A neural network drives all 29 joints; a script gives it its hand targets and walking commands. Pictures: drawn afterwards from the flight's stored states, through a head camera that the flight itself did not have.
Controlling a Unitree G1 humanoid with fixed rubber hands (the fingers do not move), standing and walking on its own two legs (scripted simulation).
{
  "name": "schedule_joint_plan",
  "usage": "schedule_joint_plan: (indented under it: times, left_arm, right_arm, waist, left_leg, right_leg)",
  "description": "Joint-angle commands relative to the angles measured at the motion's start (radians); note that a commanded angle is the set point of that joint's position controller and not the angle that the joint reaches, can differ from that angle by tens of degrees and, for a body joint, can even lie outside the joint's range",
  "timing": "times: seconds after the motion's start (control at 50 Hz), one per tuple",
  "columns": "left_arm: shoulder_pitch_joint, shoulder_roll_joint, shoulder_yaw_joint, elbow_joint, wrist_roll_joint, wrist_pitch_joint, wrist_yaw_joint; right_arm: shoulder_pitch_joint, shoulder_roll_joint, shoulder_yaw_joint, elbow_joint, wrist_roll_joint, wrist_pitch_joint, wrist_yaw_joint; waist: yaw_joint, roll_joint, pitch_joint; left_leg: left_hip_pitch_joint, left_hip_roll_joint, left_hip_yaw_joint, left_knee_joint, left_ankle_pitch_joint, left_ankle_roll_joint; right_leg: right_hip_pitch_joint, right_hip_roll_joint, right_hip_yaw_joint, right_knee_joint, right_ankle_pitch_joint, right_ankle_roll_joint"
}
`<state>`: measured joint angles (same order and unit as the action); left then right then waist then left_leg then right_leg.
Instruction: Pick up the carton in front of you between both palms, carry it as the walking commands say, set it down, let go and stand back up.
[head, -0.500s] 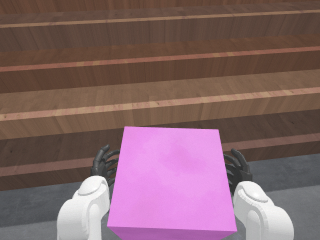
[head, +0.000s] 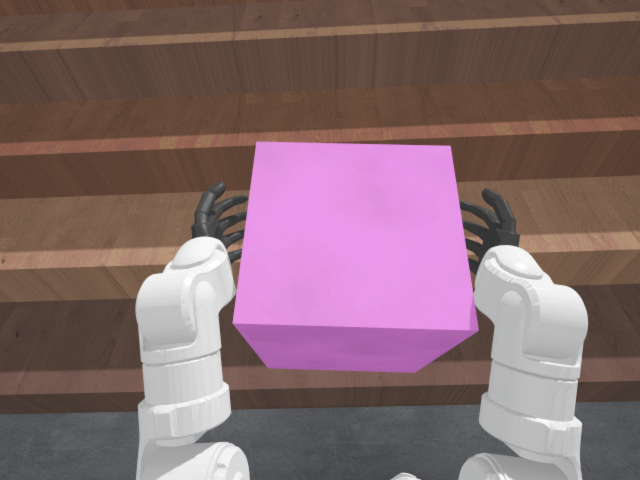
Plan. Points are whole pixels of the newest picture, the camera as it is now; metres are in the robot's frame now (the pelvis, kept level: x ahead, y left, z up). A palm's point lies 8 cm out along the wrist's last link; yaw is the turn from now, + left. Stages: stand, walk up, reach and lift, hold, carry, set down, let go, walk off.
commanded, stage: carry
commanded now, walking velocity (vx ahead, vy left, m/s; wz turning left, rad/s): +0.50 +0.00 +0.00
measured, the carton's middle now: (346, 272) +0.35 +0.01 +0.07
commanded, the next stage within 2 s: none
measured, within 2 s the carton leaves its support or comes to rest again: neither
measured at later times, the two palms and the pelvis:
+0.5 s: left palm (273, 95) +0.64 +0.14 +0.14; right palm (472, 108) +0.60 -0.17 +0.15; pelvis +0.28 +0.02 +0.02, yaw -2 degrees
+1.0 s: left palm out of the picture +0.89 +0.16 +0.36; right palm out of the picture +0.92 -0.14 +0.34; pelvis +0.57 -0.03 +0.19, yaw +1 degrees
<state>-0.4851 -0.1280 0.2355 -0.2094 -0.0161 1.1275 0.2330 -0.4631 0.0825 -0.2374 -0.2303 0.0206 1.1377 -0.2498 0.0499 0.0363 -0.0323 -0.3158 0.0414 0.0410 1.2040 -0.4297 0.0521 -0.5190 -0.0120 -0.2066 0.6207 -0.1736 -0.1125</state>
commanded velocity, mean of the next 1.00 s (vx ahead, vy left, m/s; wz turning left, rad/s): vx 0.50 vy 0.00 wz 0.00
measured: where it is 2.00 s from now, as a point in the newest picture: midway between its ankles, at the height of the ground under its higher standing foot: (368, 113)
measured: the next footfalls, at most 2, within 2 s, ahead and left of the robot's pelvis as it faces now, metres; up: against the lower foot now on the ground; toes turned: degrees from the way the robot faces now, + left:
left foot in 0.34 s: +0.31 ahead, +0.09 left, +0.00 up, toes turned +4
right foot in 0.74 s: +0.61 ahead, -0.11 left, +0.18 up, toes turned -5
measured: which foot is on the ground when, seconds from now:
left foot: up 0.00-0.32, down 0.34-0.76, up 0.78-1.00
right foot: down 0.00-0.38, up 0.40-0.72, down 0.74-1.00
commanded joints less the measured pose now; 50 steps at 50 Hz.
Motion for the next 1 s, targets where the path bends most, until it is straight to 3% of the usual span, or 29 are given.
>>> schedule_joint_plan:
  times: [0.0, 0.06, 0.12, 0.18, 0.24, 0.28, 0.3, 0.32, 0.34, 0.36, 0.38, 0.4, 0.42, 0.48, 0.56, 0.6, 0.64, 0.66, 0.68, 0.7, 0.72, 0.74, 0.76, 0.78, 0.82, 0.86, 0.92, 0.94, 0.98]
  left_arm:
    - [-0.601, -0.64, -0.544, -0.073, -0.179, -0.046, -0.028]
    - [-0.64, -0.667, -0.573, -0.081, -0.188, -0.088, -0.048]
    - [-0.584, -0.661, -0.573, -0.05, -0.171, -0.098, -0.048]
    - [-0.584, -0.65, -0.558, -0.085, -0.165, -0.105, -0.045]
    - [-0.515, -0.618, -0.548, -0.09, -0.146, -0.095, -0.039]
    - [-0.505, -0.6, -0.563, -0.096, -0.141, -0.082, -0.033]
    - [-0.492, -0.607, -0.562, -0.089, -0.145, -0.075, -0.032]
    - [-0.529, -0.601, -0.568, -0.118, -0.147, -0.071, -0.028]
    - [-0.542, -0.572, -0.565, -0.138, -0.147, -0.065, -0.026]
    - [-0.499, -0.582, -0.55, -0.078, -0.134, -0.054, -0.025]
    - [-0.469, -0.565, -0.523, -0.072, -0.114, -0.049, -0.024]
    - [-0.489, -0.574, -0.499, -0.081, -0.1, -0.048, -0.022]
    - [-0.494, -0.572, -0.475, -0.086, -0.081, -0.05, -0.021]
    - [-0.491, -0.596, -0.464, -0.054, -0.055, -0.063, -0.022]
    - [-0.514, -0.556, -0.474, -0.075, -0.035, -0.075, -0.004]
    - [-0.537, -0.565, -0.496, -0.06, -0.053, -0.072, 0.002]
    - [-0.476, -0.556, -0.496, -0.033, -0.044, -0.07, 0.004]
    - [-0.523, -0.593, -0.53, -0.029, -0.067, -0.071, 0.007]
    - [-0.539, -0.621, -0.558, -0.024, -0.094, -0.073, 0.0]
    - [-0.567, -0.671, -0.604, -0.072, -0.139, -0.075, -0.012]
    - [-0.575, -0.695, -0.632, -0.097, -0.163, -0.082, -0.021]
    - [-0.571, -0.705, -0.656, -0.098, -0.176, -0.086, -0.027]
    - [-0.532, -0.694, -0.658, -0.066, -0.186, -0.093, -0.031]
    - [-0.555, -0.739, -0.715, -0.108, -0.222, -0.093, -0.042]
    - [-0.659, -0.782, -0.758, -0.125, -0.288, -0.103, -0.067]
    - [-0.727, -0.815, -0.779, -0.125, -0.325, -0.1, -0.095]
    - [-0.719, -0.772, -0.741, -0.078, -0.31, -0.077, -0.096]
    - [-0.658, -0.759, -0.705, -0.019, -0.287, -0.056, -0.093]
    - [-0.579, -0.66, -0.619, 0.029, -0.24, -0.025, -0.07]
  right_arm:
    - [-0.611, 0.684, 0.521, -0.05, 0.138, -0.043, 0.02]
    - [-0.614, 0.708, 0.533, -0.015, 0.111, -0.081, 0.03]
    - [-0.589, 0.705, 0.542, 0.003, 0.106, -0.102, 0.029]
    - [-0.576, 0.711, 0.562, -0.023, 0.119, -0.106, 0.036]
    - [-0.588, 0.689, 0.585, -0.083, 0.152, -0.104, 0.042]
    - [-0.524, 0.664, 0.567, -0.047, 0.135, -0.093, 0.041]
    - [-0.567, 0.666, 0.581, -0.077, 0.154, -0.091, 0.041]
    - [-0.539, 0.666, 0.576, -0.081, 0.16, -0.086, 0.044]
    - [-0.455, 0.632, 0.553, -0.027, 0.135, -0.08, 0.041]
    - [-0.461, 0.629, 0.568, -0.022, 0.134, -0.075, 0.039]
    - [-0.504, 0.609, 0.564, -0.076, 0.143, -0.077, 0.037]
    - [-0.521, 0.662, 0.59, -0.071, 0.17, -0.07, 0.045]
    - [-0.548, 0.691, 0.625, -0.095, 0.194, -0.074, 0.056]
    - [-0.68, 0.741, 0.687, -0.157, 0.253, -0.093, 0.082]
    - [-0.636, 0.72, 0.664, -0.093, 0.277, -0.095, 0.093]
    - [-0.611, 0.689, 0.636, -0.096, 0.273, -0.098, 0.088]
    - [-0.575, 0.678, 0.618, -0.079, 0.249, -0.097, 0.078]
    - [-0.54, 0.654, 0.584, -0.083, 0.226, -0.094, 0.072]
    - [-0.574, 0.676, 0.584, -0.102, 0.217, -0.096, 0.074]
    - [-0.57, 0.655, 0.561, -0.129, 0.19, -0.098, 0.074]
    - [-0.569, 0.64, 0.557, -0.15, 0.17, -0.103, 0.073]
    - [-0.559, 0.626, 0.525, -0.152, 0.136, -0.108, 0.069]
    - [-0.492, 0.62, 0.494, -0.147, 0.107, -0.108, 0.066]
    - [-0.446, 0.606, 0.44, -0.098, 0.066, -0.115, 0.057]
    - [-0.459, 0.614, 0.399, -0.06, 0.023, -0.116, 0.061]
    - [-0.451, 0.618, 0.405, -0.005, -0.015, -0.112, 0.06]
    - [-0.513, 0.595, 0.439, 0.002, 0.001, -0.1, 0.054]
    - [-0.501, 0.585, 0.447, 0.02, -0.001, -0.085, 0.045]
    - [-0.487, 0.554, 0.444, 0.031, 0.004, -0.052, 0.025]
  waist:
    - [-0.019, -0.094, -0.402]
    - [-0.027, -0.141, -0.433]
    - [-0.019, -0.115, -0.447]
    - [-0.007, -0.172, -0.414]
    - [0.011, -0.203, -0.42]
    - [-0.035, -0.163, -0.44]
    - [-0.105, -0.135, -0.457]
    - [-0.19, -0.069, -0.478]
    - [-0.199, 0.046, -0.435]
    - [-0.153, 0.216, -0.41]
    - [-0.173, 0.285, -0.544]
    - [-0.168, 0.156, -0.559]
    - [-0.177, 0.069, -0.474]
    - [-0.166, -0.033, -0.389]
    - [-0.155, 0.048, -0.256]
    - [-0.11, 0.047, -0.161]
    - [-0.074, 0.045, -0.198]
    - [-0.055, 0.097, -0.327]
    - [0.034, 0.252, -0.432]
    - [0.107, 0.292, -0.536]
    - [0.18, 0.191, -0.642]
    - [0.173, -0.021, -0.695]
    - [0.13, -0.346, -0.821]
    - [0.071, -0.162, -0.81]
    - [0.07, 0.015, -0.575]
    - [0.012, 0.018, -0.422]
    - [0.02, 0.037, -0.345]
    - [0.026, 0.01, -0.326]
    - [0.071, -0.093, -0.303]
  left_leg:
    - [-0.377, 0.045, -0.074, 0.125, 0.099, 0.033]
    - [-0.346, 0.044, -0.031, 0.011, 0.128, 0.016]
    - [-0.407, 0.023, 0.015, -0.127, 0.129, -0.007]
    - [-0.429, 0.022, 0.04, -0.3, 0.194, -0.012]
    - [-0.349, -0.032, 0.116, -0.308, 0.178, 0.022]
    - [-0.244, -0.059, 0.131, -0.447, 0.209, 0.05]
    - [-0.089, -0.084, 0.161, -0.615, 0.337, 0.039]
    - [0.144, -0.077, 0.175, -0.816, 0.503, 0.01]
    - [0.414, 0.048, -0.039, -0.808, 0.842, 0.03]
    - [0.608, 0.227, -0.265, -0.708, 1.519, 0.11]
    - [0.738, 0.319, -0.413, -0.711, 1.444, 0.283]
    - [0.758, 0.316, -0.454, -0.73, 1.091, 0.313]
    - [0.719, 0.303, -0.46, -0.763, 0.883, 0.301]
    - [0.688, 0.29, -0.385, -0.795, 0.721, 0.234]
    - [0.599, 0.297, -0.328, -0.899, 0.425, 0.225]
    - [0.467, 0.189, -0.169, -1.0, 0.461, 0.165]
    - [0.095, 0.12, 0.019, -1.138, 0.828, 0.149]
    - [0.071, 0.124, 0.064, -1.022, 1.519, 0.157]
    - [0.14, 0.164, 0.106, -0.852, 1.961, 0.17]
    - [0.232, 0.183, 0.12, -0.678, 2.04, 0.149]
    - [0.32, 0.147, 0.13, -0.39, 1.929, 0.1]
    - [0.065, 0.003, 0.041, 0.009, 1.342, 0.018]
    - [-0.172, -0.208, -0.078, 0.547, 0.357, -0.035]
    - [-0.257, -0.178, -0.266, 0.801, 0.273, 0.005]
    - [-0.495, -0.108, -0.226, 0.803, 0.194, 0.057]
    - [-0.57, -0.03, -0.227, 0.704, 0.177, 0.085]
    - [-0.673, -0.021, -0.032, 0.562, 0.092, 0.073]
    - [-0.755, -0.02, 0.004, 0.642, 0.092, 0.074]
    - [-1.031, 0.003, -0.007, 0.866, -0.041, 0.098]
  right_leg:
    - [0.573, -0.29, 0.483, -0.272, 0.135, -0.09]
    - [0.535, -0.259, 0.337, -0.269, 0.265, -0.072]
    - [0.606, -0.244, 0.282, -0.236, 0.444, -0.087]
    - [0.648, -0.204, 0.202, -0.201, 0.514, -0.078]
    - [0.614, -0.206, 0.167, -0.136, 0.63, -0.096]
    - [0.619, -0.179, 0.098, -0.01, 0.958, -0.068]
    - [0.554, -0.158, 0.043, 0.104, 0.982, -0.045]
    - [0.436, -0.132, 0.011, 0.284, 0.788, -0.011]
    - [0.159, -0.061, 0.057, 0.457, 0.379, 0.05]
    - [-0.117, 0.055, 0.093, 0.66, -0.215, 0.081]
    - [-0.274, 0.089, 0.139, 0.913, -0.305, 0.086]
    - [-0.379, 0.047, 0.206, 1.033, -0.298, 0.07]
    - [-0.501, 0.036, 0.221, 1.126, -0.283, 0.052]
    - [-0.697, -0.006, 0.216, 1.305, -0.315, 0.009]
    - [-0.928, -0.033, 0.16, 1.544, -0.438, -0.015]
    - [-0.849, -0.076, 0.086, 1.26, -0.487, -0.02]
    - [-0.295, -0.049, -0.008, 0.743, -0.369, -0.032]
    - [-0.063, 0.074, -0.116, 0.745, -0.274, -0.029]
    - [0.06, 0.128, -0.15, 0.674, -0.187, -0.033]
    - [0.151, 0.153, -0.136, 0.539, -0.177, -0.031]
    - [0.283, 0.182, -0.061, 0.263, -0.098, -0.027]
    - [0.496, 0.0, 0.47, -0.063, -0.03, -0.155]
    - [0.62, -0.286, 1.086, -0.285, 0.391, -0.363]
    - [0.631, -0.286, 1.026, -0.178, 0.424, -0.375]
    - [0.541, -0.251, 0.846, -0.112, 0.162, -0.259]
    - [0.466, -0.208, 0.673, -0.152, -0.088, -0.17]
    - [0.504, -0.225, 0.534, -0.208, 0.121, -0.162]
    - [0.553, -0.234, 0.521, -0.228, 0.261, -0.167]
    - [0.735, -0.277, 0.525, -0.262, 0.278, -0.192]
